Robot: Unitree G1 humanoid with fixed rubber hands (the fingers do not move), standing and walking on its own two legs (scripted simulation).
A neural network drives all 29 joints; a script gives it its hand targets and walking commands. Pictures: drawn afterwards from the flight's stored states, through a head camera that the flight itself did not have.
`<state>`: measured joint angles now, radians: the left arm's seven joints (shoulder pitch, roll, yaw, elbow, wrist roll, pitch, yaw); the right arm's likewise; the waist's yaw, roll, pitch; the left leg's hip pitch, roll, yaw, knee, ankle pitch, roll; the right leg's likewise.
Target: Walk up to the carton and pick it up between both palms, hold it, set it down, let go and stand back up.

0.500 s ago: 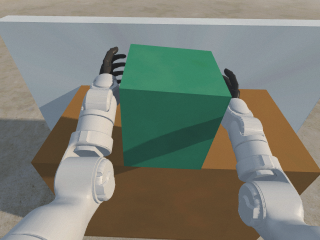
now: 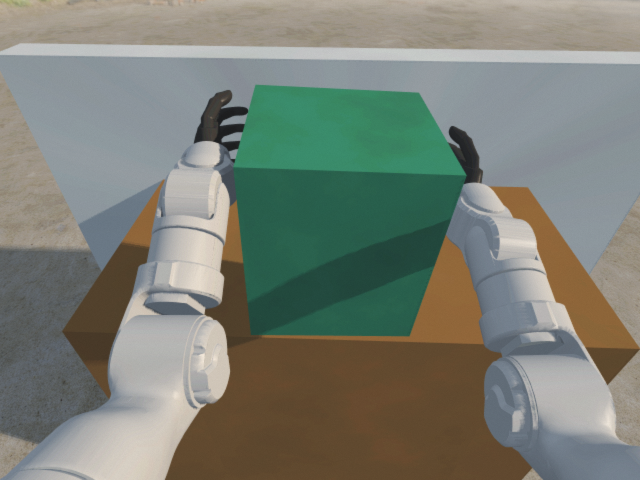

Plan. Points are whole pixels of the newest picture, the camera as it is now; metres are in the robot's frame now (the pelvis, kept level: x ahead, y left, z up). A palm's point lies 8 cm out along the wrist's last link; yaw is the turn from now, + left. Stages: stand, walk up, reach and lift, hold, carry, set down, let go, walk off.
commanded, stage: reach and lift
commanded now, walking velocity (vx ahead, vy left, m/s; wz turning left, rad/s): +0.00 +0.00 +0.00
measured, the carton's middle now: (334, 214) +0.39 +0.03 +0.18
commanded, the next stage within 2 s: hold in 0.72 s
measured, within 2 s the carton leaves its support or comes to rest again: neither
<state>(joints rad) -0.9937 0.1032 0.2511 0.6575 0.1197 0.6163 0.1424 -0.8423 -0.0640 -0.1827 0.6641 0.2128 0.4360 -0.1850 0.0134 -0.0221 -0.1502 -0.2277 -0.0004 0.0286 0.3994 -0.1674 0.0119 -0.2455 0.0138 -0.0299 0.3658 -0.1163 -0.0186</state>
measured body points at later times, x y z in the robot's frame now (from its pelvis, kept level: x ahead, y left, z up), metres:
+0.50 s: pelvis +0.00 +0.00 +0.00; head -0.06 +0.01 +0.45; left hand +0.41 +0.18 +0.28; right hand +0.41 -0.13 +0.25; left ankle +0.03 +0.11 -0.74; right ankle +0.05 -0.11 -0.74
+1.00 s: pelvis +0.00 +0.00 +0.00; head -0.08 +0.01 +0.44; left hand +0.40 +0.17 +0.30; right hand +0.40 -0.13 +0.27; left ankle +0.03 +0.11 -0.74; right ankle +0.05 -0.11 -0.74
